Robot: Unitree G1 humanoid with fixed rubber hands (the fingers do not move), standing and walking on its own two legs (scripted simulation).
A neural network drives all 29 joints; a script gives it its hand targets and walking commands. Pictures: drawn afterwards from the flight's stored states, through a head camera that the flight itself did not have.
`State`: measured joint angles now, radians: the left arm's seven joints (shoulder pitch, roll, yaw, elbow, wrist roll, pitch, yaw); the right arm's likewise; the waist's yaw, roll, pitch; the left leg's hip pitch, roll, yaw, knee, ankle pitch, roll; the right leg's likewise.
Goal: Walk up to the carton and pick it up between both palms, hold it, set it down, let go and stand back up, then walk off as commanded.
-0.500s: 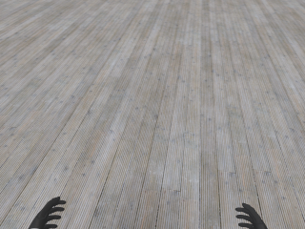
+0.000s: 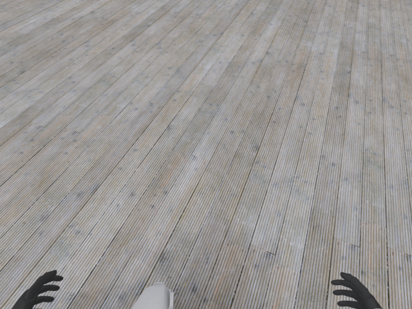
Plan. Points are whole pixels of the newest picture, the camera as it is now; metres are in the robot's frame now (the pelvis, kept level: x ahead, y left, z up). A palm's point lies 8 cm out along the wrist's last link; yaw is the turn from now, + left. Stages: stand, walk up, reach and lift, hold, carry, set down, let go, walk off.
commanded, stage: walk up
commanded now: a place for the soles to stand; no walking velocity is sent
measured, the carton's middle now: out of the picture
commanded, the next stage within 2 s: none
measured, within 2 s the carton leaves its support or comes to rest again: neither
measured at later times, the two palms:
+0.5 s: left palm out of the picture -0.06 +0.50 -0.05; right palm (254, 275) +0.20 -0.10 -0.08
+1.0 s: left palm out of the picture -0.19 +0.63 -0.07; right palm (161, 292) +0.16 +0.08 -0.04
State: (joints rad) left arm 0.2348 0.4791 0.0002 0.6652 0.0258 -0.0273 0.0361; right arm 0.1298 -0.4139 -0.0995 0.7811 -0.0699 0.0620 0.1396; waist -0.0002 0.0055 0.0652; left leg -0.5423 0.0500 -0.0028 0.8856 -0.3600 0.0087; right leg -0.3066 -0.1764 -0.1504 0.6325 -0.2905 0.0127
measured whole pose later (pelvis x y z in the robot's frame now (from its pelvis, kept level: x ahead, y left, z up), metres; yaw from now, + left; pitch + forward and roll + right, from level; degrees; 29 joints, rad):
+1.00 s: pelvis -0.09 +0.30 +0.02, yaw +39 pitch -2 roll -4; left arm 0.22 0.50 0.00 0.69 0.04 -0.01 0.00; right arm 0.37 -0.41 -0.10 0.71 -0.04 0.07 0.12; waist 0.00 -0.03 0.04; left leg -0.25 -0.03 -0.12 0.50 -0.23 0.04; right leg -0.47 -0.05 -0.08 0.93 -0.41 0.03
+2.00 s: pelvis +0.07 +0.55 +0.01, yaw +77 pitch -4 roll +0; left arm 0.26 0.47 0.00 0.68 0.02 -0.05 -0.05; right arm 0.37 -0.42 -0.07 0.71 0.00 -0.01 0.04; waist 0.00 -0.06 0.12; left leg -0.25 -0.04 -0.18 0.58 -0.27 0.02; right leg -0.45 -0.05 0.01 0.95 -0.47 0.00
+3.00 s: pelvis +0.19 +0.61 +0.00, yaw +109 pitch -3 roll +0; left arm 0.32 0.45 0.00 0.68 0.03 -0.04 0.01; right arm 0.26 -0.43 -0.07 0.71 -0.03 0.04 0.04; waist 0.00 0.03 0.09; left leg -0.46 -0.09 -0.11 0.90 -0.35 0.04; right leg -0.29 -0.06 -0.11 0.67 -0.33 -0.02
